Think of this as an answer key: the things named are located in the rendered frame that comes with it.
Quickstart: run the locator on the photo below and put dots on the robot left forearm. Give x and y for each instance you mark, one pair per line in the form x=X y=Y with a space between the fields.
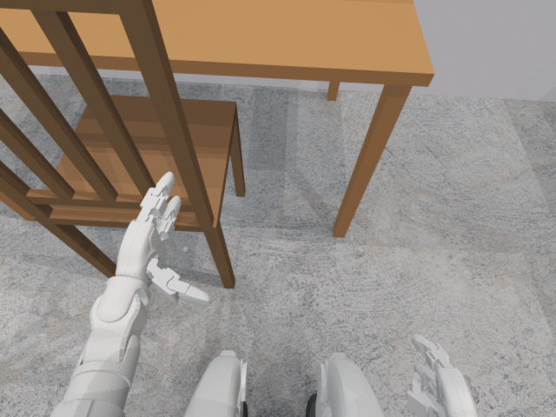
x=105 y=371

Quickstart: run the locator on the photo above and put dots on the robot thigh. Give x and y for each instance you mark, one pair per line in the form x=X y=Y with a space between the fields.
x=222 y=387
x=343 y=386

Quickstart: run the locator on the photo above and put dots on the left robot thigh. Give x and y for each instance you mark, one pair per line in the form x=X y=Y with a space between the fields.
x=222 y=387

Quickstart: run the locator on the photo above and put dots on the right robot thigh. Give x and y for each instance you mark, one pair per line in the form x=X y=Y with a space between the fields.
x=343 y=386

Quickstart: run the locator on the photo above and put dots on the right robot hand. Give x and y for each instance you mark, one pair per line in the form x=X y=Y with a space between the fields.
x=448 y=393

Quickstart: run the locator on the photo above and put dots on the left robot hand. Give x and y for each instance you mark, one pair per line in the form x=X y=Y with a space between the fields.
x=144 y=238

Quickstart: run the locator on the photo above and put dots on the table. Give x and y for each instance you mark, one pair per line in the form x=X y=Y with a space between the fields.
x=347 y=41

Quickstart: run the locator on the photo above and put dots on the chair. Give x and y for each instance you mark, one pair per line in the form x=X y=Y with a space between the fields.
x=122 y=145

